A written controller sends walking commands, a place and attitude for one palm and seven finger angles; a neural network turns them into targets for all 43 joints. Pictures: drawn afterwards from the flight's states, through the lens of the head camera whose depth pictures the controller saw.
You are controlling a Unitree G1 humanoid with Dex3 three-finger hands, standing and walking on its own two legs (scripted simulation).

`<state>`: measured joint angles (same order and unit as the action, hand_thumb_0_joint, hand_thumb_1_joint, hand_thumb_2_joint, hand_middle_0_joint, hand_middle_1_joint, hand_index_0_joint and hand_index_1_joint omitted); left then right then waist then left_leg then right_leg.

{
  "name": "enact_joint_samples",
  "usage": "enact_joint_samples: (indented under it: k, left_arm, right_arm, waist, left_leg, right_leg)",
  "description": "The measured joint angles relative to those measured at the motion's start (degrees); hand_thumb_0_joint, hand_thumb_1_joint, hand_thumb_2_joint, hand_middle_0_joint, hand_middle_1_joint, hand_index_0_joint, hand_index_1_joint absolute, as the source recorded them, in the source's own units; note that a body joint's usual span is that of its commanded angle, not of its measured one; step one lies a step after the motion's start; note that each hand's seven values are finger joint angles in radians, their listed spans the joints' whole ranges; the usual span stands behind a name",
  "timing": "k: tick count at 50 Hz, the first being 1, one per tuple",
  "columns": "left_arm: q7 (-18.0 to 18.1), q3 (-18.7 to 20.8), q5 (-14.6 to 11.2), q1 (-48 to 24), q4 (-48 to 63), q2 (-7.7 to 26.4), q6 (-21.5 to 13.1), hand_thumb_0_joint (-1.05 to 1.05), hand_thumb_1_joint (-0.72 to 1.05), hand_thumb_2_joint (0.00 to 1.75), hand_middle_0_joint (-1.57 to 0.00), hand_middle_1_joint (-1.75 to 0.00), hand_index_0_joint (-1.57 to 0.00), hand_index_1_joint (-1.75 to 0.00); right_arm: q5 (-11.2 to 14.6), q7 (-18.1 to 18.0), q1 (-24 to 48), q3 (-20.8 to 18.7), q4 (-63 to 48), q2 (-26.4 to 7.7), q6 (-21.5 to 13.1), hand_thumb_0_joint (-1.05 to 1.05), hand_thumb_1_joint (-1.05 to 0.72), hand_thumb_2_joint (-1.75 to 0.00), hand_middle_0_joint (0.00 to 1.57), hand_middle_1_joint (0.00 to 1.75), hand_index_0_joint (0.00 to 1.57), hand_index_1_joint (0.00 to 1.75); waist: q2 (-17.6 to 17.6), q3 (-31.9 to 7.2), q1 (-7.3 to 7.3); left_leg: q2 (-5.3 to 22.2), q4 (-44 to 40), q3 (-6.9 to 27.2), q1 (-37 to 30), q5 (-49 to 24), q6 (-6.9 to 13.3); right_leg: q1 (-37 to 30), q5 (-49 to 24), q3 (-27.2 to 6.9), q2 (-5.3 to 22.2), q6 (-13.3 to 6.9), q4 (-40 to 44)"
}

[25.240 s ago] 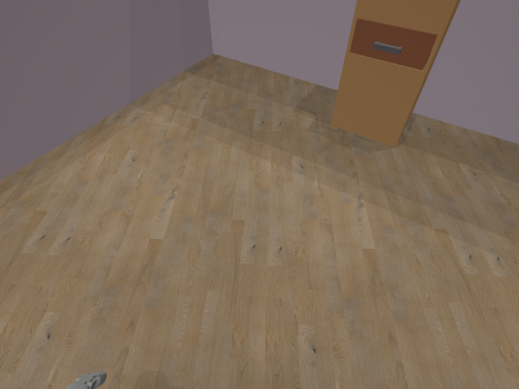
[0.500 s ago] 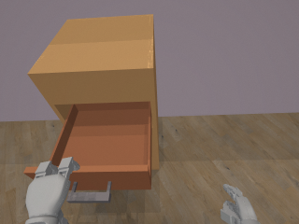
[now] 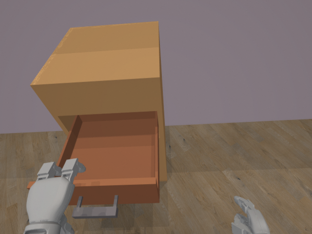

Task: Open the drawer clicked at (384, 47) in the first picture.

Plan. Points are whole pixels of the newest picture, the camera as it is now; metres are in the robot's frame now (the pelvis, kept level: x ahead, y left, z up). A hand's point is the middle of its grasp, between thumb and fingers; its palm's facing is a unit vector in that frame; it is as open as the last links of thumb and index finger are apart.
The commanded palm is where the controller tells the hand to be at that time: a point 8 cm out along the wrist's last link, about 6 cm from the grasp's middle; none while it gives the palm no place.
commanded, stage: draw the hand back to the body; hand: left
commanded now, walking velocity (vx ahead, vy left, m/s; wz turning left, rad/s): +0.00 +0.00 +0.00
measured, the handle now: (97, 205) +0.23 +0.23 -0.15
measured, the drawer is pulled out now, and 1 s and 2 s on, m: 0.29 0.29 0.29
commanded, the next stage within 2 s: step back with the hand held close in 1.38 s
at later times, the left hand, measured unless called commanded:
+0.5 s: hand (52, 191) +0.19 +0.23 +0.10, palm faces +0.27 -0.69 -0.67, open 13.7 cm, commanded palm +0.15 +0.26 +0.15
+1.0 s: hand (30, 171) +0.19 +0.23 +0.18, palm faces +0.41 -0.81 -0.43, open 10.2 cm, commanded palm +0.14 +0.27 +0.21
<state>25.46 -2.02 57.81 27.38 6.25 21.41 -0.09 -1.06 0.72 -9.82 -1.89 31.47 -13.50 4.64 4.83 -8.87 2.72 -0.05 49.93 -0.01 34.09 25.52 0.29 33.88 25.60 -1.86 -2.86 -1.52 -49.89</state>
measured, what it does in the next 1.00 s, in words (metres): stands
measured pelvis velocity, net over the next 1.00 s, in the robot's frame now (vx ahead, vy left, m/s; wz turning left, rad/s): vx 0.02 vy -0.01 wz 0.05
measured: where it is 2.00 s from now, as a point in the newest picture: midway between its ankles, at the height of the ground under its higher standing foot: outside the picture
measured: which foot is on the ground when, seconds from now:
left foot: down 0.00-1.00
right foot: down 0.00-1.00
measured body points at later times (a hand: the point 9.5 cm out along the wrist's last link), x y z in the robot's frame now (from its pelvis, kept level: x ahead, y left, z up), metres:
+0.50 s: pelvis +0.02 +0.00 +0.02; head +0.02 -0.04 +0.47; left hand +0.17 +0.27 +0.14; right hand +0.23 -0.21 -0.06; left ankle -0.01 +0.12 -0.70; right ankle -0.01 -0.11 -0.70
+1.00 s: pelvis +0.02 -0.01 +0.04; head +0.02 -0.04 +0.49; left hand +0.16 +0.27 +0.21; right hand +0.23 -0.22 -0.05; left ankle -0.01 +0.12 -0.70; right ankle -0.01 -0.11 -0.70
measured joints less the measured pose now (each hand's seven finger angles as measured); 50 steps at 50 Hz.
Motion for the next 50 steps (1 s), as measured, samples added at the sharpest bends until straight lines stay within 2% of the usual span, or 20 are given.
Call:
enact_joint_samples:
  k: [4,8,13,20,22,23,24,25,26,28,31,36,42,50]
  left_arm:
    - [-1.5,0.6,-1.6,1.4,1.4,0.4,2.2,0.00,-0.49,0.31,-0.31,-1.20,-0.31,-1.20]
    - [-4.5,0.7,-3.0,2.6,3.1,1.0,3.5,0.00,-0.49,0.31,-0.31,-1.20,-0.31,-1.20]
    - [-7.1,1.4,-3.3,3.7,6.2,2.8,1.6,0.00,-0.49,0.30,-0.32,-1.20,-0.31,-1.20]
    - [-8.5,4.6,-4.5,5.5,10.0,5.0,-0.6,0.00,-0.49,0.30,-0.32,-1.21,-0.32,-1.20]
    - [-10.7,6.0,-24.7,5.4,10.9,2.3,-0.8,0.00,-0.48,0.31,-0.31,-1.20,-0.32,-1.20]
    - [-11.8,6.8,-32.8,5.3,11.2,0.2,-0.5,0.00,-0.48,0.31,-0.31,-1.20,-0.32,-1.19]
    - [-12.7,7.7,-39.3,5.6,11.7,-1.7,-0.3,0.00,-0.47,0.31,-0.31,-1.19,-0.31,-1.19]
    - [-13.5,8.3,-44.4,5.9,12.2,-3.1,-0.4,0.00,-0.46,0.32,-0.31,-1.18,-0.31,-1.18]
    - [-14.1,8.7,-48.3,6.3,12.8,-4.2,-0.4,0.00,-0.44,0.32,-0.31,-1.17,-0.31,-1.17]
    - [-14.9,8.9,-53.4,6.9,14.4,-5.3,-0.8,0.00,-0.40,0.34,-0.30,-1.15,-0.30,-1.15]
    - [-15.8,9.1,-57.2,6.9,16.8,-5.3,-1.8,-0.01,-0.33,0.37,-0.30,-1.10,-0.30,-1.10]
    - [-16.9,11.7,-59.7,6.1,18.2,-4.0,-3.5,-0.01,-0.18,0.44,-0.29,-1.01,-0.28,-1.00]
    - [-17.7,15.2,-61.1,6.5,18.5,-2.7,-4.4,0.00,0.01,0.52,-0.27,-0.88,-0.27,-0.87]
    - [-18.0,16.5,-61.5,6.5,20.7,-2.8,-4.8,0.00,0.29,0.64,-0.25,-0.70,-0.25,-0.70]
  right_arm:
    - [0.9,0.2,0.1,0.4,-0.4,0.2,0.2,0.01,-0.90,-0.90,0.20,0.30,0.20,0.30]
    - [1.1,0.1,0.0,0.9,-1.0,0.2,0.0,0.01,-0.90,-0.90,0.20,0.30,0.20,0.30]
    - [0.8,-0.3,0.3,1.3,-1.5,0.0,-0.5,0.01,-0.90,-0.90,0.20,0.30,0.20,0.30]
    - [0.8,-0.2,1.2,1.3,-2.0,-0.2,-0.4,0.01,-0.90,-0.90,0.20,0.30,0.20,0.30]
    - [2.0,-1.3,1.1,1.2,-2.5,0.1,-2.0,0.01,-0.90,-0.90,0.20,0.30,0.20,0.30]
    - [2.4,-2.1,0.4,1.4,-2.8,0.3,-3.5,0.01,-0.90,-0.90,0.20,0.30,0.20,0.30]
    - [2.7,-3.0,-0.3,1.7,-3.0,0.6,-4.8,0.01,-0.90,-0.90,0.20,0.30,0.20,0.30]
    - [2.8,-3.8,-1.2,2.1,-3.1,0.9,-5.9,0.01,-0.90,-0.90,0.20,0.30,0.20,0.30]
    - [2.8,-4.6,-2.1,2.5,-3.0,1.3,-6.8,0.01,-0.90,-0.90,0.20,0.30,0.20,0.30]
    - [2.7,-5.8,-3.7,3.3,-2.4,1.8,-8.4,0.01,-0.90,-0.90,0.20,0.30,0.20,0.30]
    - [2.6,-6.6,-4.8,4.0,-0.9,2.2,-10.3,0.01,-0.90,-0.90,0.20,0.30,0.20,0.30]
    - [2.5,-6.6,-4.0,4.0,1.1,2.0,-11.7,0.01,-0.90,-0.90,0.20,0.30,0.20,0.30]
    - [2.5,-6.3,-2.4,3.2,2.4,1.7,-11.6,0.01,-0.90,-0.90,0.20,0.30,0.20,0.30]
    - [2.6,-6.3,-1.5,2.4,3.5,1.0,-12.0,0.01,-0.90,-0.90,0.20,0.30,0.20,0.30]
  waist:
    - [0.4,0.0,0.16]
    - [0.2,0.4,0.77]
    - [-0.1,1.4,1.57]
    - [0.4,2.3,2.15]
    - [1.1,4.7,1.20]
    - [1.3,5.6,0.82]
    - [1.3,6.0,0.45]
    - [1.0,6.2,0.17]
    - [0.7,6.2,-0.08]
    - [-0.3,6.0,-0.37]
    - [-1.0,6.1,-0.64]
    - [-0.8,7.2,-0.99]
    - [-0.3,8.1,-0.81]
    - [-0.3,8.1,0.03]
  left_leg:
    - [-0.1,-1.6,-0.4,-2.1,-0.3,0.1]
    - [-0.2,-3.5,-0.3,-4.2,-0.9,0.1]
    - [-0.3,-5.1,0.3,-6.3,-1.5,0.0]
    - [0.0,-6.6,0.5,-8.2,-1.9,-0.1]
    - [-0.2,-7.7,1.0,-11.0,-2.1,0.0]
    - [-0.3,-8.5,1.1,-12.6,-2.3,0.0]
    - [-0.4,-9.3,1.2,-14.0,-2.5,0.0]
    - [-0.6,-10.2,1.3,-15.2,-2.7,0.1]
    - [-0.8,-11.2,1.5,-16.4,-3.0,0.1]
    - [-1.1,-12.9,1.9,-18.4,-3.6,0.0]
    - [-1.1,-14.9,2.7,-20.5,-4.3,-0.3]
    - [-0.8,-17.5,3.0,-22.4,-5.7,-0.5]
    - [-0.5,-20.0,2.7,-23.2,-7.2,-0.7]
    - [-0.4,-21.5,2.9,-24.3,-7.9,-0.8]
  right_leg:
    - [-1.8,-0.2,-0.4,0.1,0.1,1.2]
    - [-3.9,-0.7,-0.3,0.3,0.1,3.0]
    - [-6.3,-1.2,0.2,0.3,0.0,4.9]
    - [-8.5,-1.8,0.3,0.2,-0.1,6.9]
    - [-11.6,-2.1,0.7,0.3,0.0,8.2]
    - [-13.3,-2.2,0.8,0.5,0.1,9.1]
    - [-14.7,-2.3,0.9,0.6,0.1,9.8]
    - [-15.9,-2.4,1.0,0.8,0.2,10.5]
    - [-17.1,-2.4,1.1,1.0,0.2,11.3]
    - [-19.1,-2.6,1.6,1.3,0.1,12.7]
    - [-21.7,-3.3,2.3,1.4,0.0,15.1]
    - [-23.7,-4.9,2.6,1.1,-0.3,18.1]
    - [-24.2,-6.4,2.2,0.9,-0.4,20.3]
    - [-25.6,-7.2,2.4,0.8,-0.5,22.1]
